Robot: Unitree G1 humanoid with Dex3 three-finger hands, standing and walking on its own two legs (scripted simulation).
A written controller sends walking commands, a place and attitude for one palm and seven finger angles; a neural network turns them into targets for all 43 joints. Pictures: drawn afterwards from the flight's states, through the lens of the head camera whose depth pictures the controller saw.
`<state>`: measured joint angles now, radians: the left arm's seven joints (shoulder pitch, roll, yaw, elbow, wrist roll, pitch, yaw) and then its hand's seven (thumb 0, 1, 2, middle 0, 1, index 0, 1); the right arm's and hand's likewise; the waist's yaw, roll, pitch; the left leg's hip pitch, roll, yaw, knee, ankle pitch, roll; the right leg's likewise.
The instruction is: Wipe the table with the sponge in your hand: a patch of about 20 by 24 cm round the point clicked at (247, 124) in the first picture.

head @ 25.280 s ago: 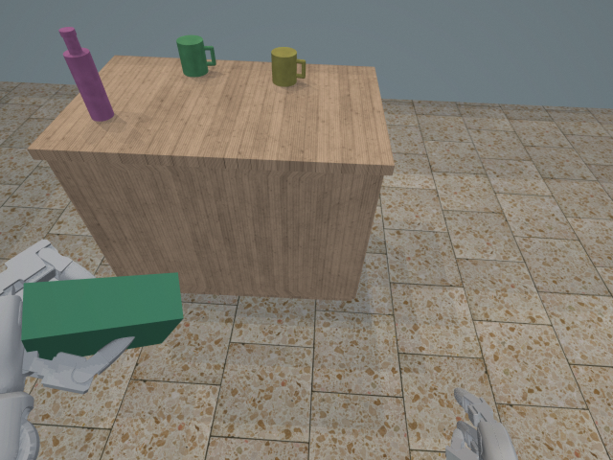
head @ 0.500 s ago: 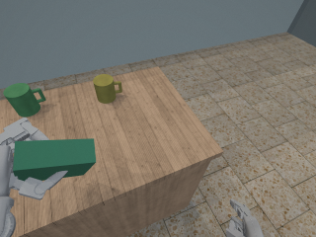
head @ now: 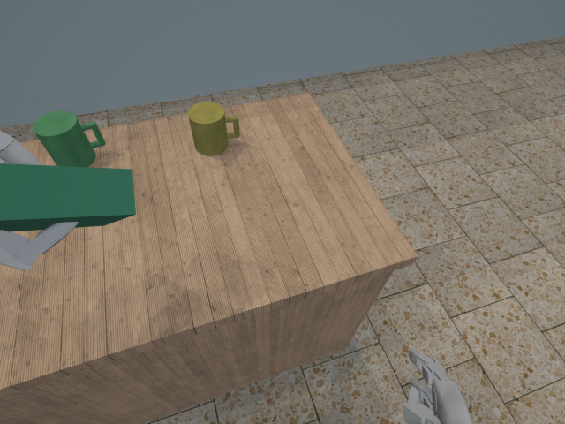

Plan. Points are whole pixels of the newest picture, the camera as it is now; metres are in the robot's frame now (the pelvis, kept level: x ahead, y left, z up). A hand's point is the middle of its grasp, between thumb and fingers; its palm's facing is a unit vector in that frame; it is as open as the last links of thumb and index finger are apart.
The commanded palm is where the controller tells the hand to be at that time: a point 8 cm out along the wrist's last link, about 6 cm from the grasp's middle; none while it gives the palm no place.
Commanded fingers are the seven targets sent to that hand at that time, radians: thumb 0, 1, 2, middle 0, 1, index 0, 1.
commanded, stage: look again from close up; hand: left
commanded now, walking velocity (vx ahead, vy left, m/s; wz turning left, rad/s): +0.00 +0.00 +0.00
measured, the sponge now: (75, 201) +0.28 +0.26 +0.19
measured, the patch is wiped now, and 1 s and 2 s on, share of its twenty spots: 0.00 0.00 0.00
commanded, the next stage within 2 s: come to a stop and stand still in 0.20 s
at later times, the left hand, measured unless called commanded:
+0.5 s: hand (77, 245) +0.23 +0.24 +0.19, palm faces +0.35 -0.85 -0.39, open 8.9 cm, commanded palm +0.18 +0.27 +0.18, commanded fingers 0.00 0.10 1.30 -1.20 -1.60 -1.20 -1.60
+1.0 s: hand (46, 235) +0.26 +0.30 +0.15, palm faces +0.38 -0.81 -0.44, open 8.9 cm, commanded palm +0.18 +0.31 +0.18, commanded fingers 0.00 0.10 1.30 -1.20 -1.60 -1.20 -1.60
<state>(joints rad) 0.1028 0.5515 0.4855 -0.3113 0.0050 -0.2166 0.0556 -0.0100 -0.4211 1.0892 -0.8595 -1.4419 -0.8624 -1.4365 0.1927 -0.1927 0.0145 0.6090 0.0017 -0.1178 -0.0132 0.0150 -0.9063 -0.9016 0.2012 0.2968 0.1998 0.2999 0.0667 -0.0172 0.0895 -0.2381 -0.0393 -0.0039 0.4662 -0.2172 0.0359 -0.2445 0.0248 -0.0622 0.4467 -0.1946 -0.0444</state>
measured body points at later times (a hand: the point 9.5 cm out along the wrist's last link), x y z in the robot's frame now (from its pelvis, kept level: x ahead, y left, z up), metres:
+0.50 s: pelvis +0.00 +0.00 +0.00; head +0.02 +0.01 +0.45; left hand +0.21 +0.28 +0.21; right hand +0.17 -0.24 -0.07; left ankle +0.02 +0.09 -0.74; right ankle +0.03 -0.09 -0.74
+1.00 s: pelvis +0.03 +0.03 +0.00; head +0.08 +0.07 +0.44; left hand +0.23 +0.34 +0.18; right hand +0.19 -0.20 -0.08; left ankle +0.02 +0.10 -0.74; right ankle +0.03 -0.09 -0.74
